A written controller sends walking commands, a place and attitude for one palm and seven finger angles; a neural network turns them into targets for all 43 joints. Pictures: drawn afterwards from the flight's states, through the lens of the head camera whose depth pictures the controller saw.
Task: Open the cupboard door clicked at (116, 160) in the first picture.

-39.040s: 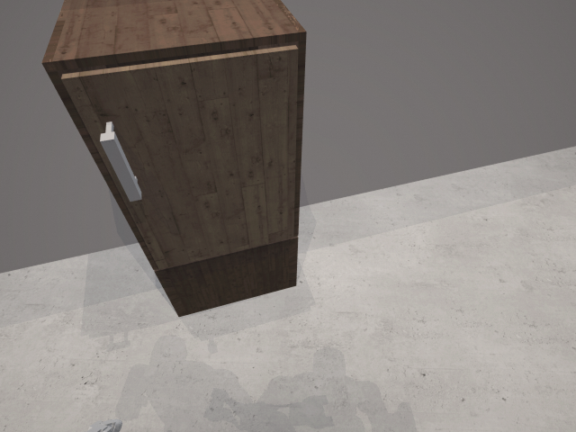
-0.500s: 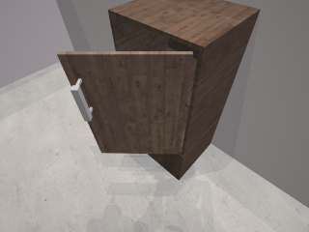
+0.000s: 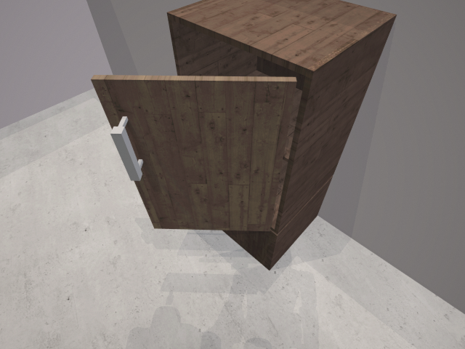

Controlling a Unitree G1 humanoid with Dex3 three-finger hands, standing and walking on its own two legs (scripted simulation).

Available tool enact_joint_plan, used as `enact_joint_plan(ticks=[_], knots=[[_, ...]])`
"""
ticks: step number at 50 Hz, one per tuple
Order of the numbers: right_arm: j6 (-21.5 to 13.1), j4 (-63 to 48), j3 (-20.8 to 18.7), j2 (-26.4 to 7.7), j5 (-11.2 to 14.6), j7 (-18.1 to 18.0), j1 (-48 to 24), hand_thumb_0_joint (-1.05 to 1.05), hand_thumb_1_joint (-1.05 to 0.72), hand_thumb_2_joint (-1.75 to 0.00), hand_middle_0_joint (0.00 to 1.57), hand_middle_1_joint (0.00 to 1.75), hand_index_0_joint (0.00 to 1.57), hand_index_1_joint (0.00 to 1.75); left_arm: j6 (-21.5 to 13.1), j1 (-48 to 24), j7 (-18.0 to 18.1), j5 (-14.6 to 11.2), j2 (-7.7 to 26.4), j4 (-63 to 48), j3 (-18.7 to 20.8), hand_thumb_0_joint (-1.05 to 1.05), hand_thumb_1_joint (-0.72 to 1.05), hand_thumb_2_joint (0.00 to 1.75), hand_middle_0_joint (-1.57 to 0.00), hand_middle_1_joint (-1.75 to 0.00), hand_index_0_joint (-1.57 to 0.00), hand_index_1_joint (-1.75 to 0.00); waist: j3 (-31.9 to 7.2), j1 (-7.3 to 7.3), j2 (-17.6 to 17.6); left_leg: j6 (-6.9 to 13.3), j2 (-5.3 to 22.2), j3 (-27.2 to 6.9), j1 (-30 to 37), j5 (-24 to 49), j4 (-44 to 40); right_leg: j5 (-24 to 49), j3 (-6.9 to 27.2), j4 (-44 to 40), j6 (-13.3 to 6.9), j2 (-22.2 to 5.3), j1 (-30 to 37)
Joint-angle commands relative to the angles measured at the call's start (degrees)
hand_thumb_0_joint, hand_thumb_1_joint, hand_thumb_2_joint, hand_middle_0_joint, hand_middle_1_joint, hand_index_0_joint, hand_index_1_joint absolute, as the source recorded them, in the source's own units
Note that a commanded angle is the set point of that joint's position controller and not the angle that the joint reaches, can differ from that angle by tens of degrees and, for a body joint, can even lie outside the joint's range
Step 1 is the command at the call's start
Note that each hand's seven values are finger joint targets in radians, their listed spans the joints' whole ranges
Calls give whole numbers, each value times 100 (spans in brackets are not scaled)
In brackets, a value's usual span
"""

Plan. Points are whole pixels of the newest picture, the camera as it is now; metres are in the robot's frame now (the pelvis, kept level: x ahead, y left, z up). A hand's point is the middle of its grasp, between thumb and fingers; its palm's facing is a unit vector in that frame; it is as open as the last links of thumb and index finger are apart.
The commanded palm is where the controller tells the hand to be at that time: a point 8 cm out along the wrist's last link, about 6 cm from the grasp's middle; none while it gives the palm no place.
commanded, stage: shuffle to correct the standing spot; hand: left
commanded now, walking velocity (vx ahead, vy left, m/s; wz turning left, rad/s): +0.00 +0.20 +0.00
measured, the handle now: (130, 149) +0.54 +0.28 +0.01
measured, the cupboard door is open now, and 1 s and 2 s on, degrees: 42 42 42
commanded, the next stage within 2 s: come to a stop and stand still in 0.30 s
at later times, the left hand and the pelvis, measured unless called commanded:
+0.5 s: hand out of the picture -0.05 +0.24 -0.17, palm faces +0.10 -0.97 -0.23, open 7.4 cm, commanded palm none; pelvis -0.02 +0.06 +0.00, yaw +0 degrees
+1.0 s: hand out of the picture +0.01 +0.26 -0.18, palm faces -0.03 -0.98 -0.21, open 7.3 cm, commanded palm none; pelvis -0.02 +0.09 -0.01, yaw -1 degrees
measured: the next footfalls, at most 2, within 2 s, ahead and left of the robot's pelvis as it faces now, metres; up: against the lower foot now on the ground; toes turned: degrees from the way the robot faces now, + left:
left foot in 0.56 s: +0.06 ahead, +0.24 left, +0.00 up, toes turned +1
right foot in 0.88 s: +0.03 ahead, +0.01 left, +0.00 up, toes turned -1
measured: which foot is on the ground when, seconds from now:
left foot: down 0.00-0.22, up 0.24-0.54, down 0.56-0.90, up 0.92-1.00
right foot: down 0.00-0.56, up 0.58-0.86, down 0.88-1.00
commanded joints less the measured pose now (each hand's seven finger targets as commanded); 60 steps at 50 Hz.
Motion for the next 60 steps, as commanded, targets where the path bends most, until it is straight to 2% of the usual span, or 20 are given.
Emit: enact_joint_plan(ticks=[1, 9, 14, 17, 21, 25, 26, 28, 29, 34, 41, 43, 44, 45, 46, 50, 52, 53, 55, 60], knots=[[-40, -49, -68, -472, -33, -21, 497, 0, -90, -90, 20, 30, 20, 30, -89, 543, 39, 28, 564, -80, 118, 0, 90, 90, -20, -30, -20, -30, 332, 8, 1, 103, 610, -678, -27, 1073, -247, 2200, 955, -322, 332, -1136, -347], [150, -310, -147, -479, -13, 21, 388, 0, -90, -90, 20, 30, 20, 30, -23, 557, 113, 55, 911, -199, 309, 0, 90, 90, -20, -30, -20, -30, 232, 116, -404, -72, 283, -371, -796, 131, 310, 3162, 1532, -165, 219, -1824, 145], [248, -639, -255, -568, -40, 72, -86, 0, -90, -90, 20, 30, 20, 30, 10, 676, 137, 120, 1072, -272, 451, 0, 90, 90, -20, -30, -20, -30, 446, 322, -606, -148, 217, -570, -1768, -1127, 1767, 3308, 2230, -399, -556, -2551, 199], [264, -834, -320, -621, -45, 146, -283, 0, -90, -90, 20, 30, 20, 30, -9, 515, 111, 144, 1186, -428, 519, 0, 90, 90, -20, -30, -20, -30, 410, 288, -478, -208, 208, -775, -2053, -1079, 2468, 3276, 2093, -371, -847, -2554, 113], [271, -1068, -363, -573, -22, 246, -500, 0, -90, -90, 20, 30, 20, 30, 20, 276, 52, 168, 1374, -602, 579, 0, 90, 90, -20, -30, -20, -30, 353, 252, -667, -286, 135, -651, -1766, -694, 2266, 2793, 1589, -305, -616, -2280, -318], [79, -849, -303, -457, -14, 245, 43, 0, -90, -90, 20, 30, 20, 30, 71, -66, -65, 163, 1225, -632, 486, 0, 90, 90, -20, -30, -20, -30, 142, -45, -905, -253, -99, -276, 179, 572, 424, 635, 750, 74, 78, -1364, -1420], [8, -765, -329, -673, -31, 213, 244, 0, -90, -90, 20, 30, 20, 30, 90, 49, -83, 157, 1081, -625, 446, 0, 90, 90, -20, -30, -20, -30, 43, -86, -503, -211, 142, -460, 582, 601, 163, -25, 635, 462, 218, -1100, -1599], [-32, -772, -460, -1309, -118, 163, 528, 0, -90, -90, 20, 30, 20, 30, 170, 307, -108, 126, 601, -681, 355, 0, 90, 90, -20, -30, -20, -30, 23, -130, 1170, 524, 1761, -2470, 27, -81, -841, -1656, -74, 1954, 594, -477, -1826], [13, -854, -481, -1448, -168, 157, 476, 0, -90, -90, 20, 30, 20, 30, 175, 183, -101, 134, 617, -779, 365, 0, 90, 90, -20, -30, -20, -30, 310, -195, 1009, 901, 2126, -2982, -623, -623, -1202, -1826, 25, 2559, 519, -487, -1885], [-5, -967, -466, -1200, -215, 72, -224, 0, -90, -90, 20, 30, 20, 30, 276, 131, -279, 168, 726, -779, 501, 0, 90, 90, -20, -30, -20, -30, 486, 30, 780, 807, 1767, -2283, -1365, -400, -1146, -957, 294, 3462, 473, -752, -1919], [78, -963, -551, -1360, -215, 48, -204, 0, -90, -90, 20, 30, 20, 30, 246, 243, -338, 136, 634, -901, 464, 0, 90, 90, -20, -30, -20, -30, -118, 81, 861, 597, 1435, -1811, -1190, -245, -554, -505, -83, 1061, 523, -545, -799], [102, -917, -474, -988, -138, 92, -63, 0, -90, -90, 20, 30, 20, 30, 150, 469, -271, 170, 926, -797, 478, 0, 90, 90, -20, -30, -20, -30, -209, 166, -245, 158, 719, -1139, -1852, -348, 464, -16, 473, -315, 449, -883, 201], [107, -1019, -372, -636, -86, 105, -164, 0, -90, -90, 20, 30, 20, 30, 112, 487, -215, 186, 1290, -780, 517, 0, 90, 90, -20, -30, -20, -30, -110, 158, -1453, -143, 139, -418, -2300, -849, 1315, 34, 1609, -785, 149, -1799, 167], [55, -1320, -424, -1084, -74, 182, -794, 0, -90, -90, 20, 30, 20, 30, 107, 364, 21, 275, 1274, -846, 403, 0, 90, 90, -20, -30, -20, -30, -57, 251, -723, -281, 132, -334, -1711, -758, 2609, 1736, 2115, -694, -92, -1872, -718], [142, -1486, -396, -721, -90, 288, -545, 0, -90, -90, 20, 30, 20, 30, -2, -234, -40, 161, 1458, -1138, 318, 0, 90, 90, -20, -30, -20, -30, -208, -117, -385, -194, 281, -373, -1654, -922, 2832, 1225, 1315, -665, -113, -1717, -939], [118, -1440, -282, -652, -60, 254, -281, 0, -90, -90, 20, 30, 20, 30, -90, -307, 43, 150, 1196, -1136, 386, 0, 90, 90, -20, -30, -20, -30, -459, -162, -779, -26, 261, -351, -1533, -843, 2094, 2533, 852, -121, -366, -1591, -317], [71, -1224, -246, -628, -51, 206, 130, 0, -90, -90, 20, 30, 20, 30, -27, -380, 36, 107, 1120, -1068, 324, 0, 90, 90, -20, -30, -20, -30, -374, -274, -691, -25, 194, -353, -580, -216, 785, 1499, 682, 142, -91, -1360, -813], [15, -1092, -237, -721, -71, 207, 329, 0, -90, -90, 20, 30, 20, 30, -4, -294, 36, 89, 979, -1028, 296, 0, 90, 90, -20, -30, -20, -30, -169, -260, -2, 30, 377, -624, -414, 312, 385, 967, 549, 434, 92, -1126, -972], [7, -1142, -252, -1106, -128, 149, 203, 0, -90, -90, 20, 30, 20, 30, 66, -15, -10, 47, 783, -993, 260, 0, 90, 90, -20, -30, -20, -30, 146, -24, 911, 530, 1287, -1652, -874, 578, -172, -229, 109, 566, 408, -632, -1139], [5, -1171, -184, -912, -90, 133, -177, 0, -90, -90, 20, 30, 20, 30, 26, 65, -63, 99, 863, -832, 187, 0, 90, 90, -20, -30, -20, -30, 481, 65, 120, 359, 745, -1200, -1228, -145, -204, 334, 459, 148, 324, -795, -773]])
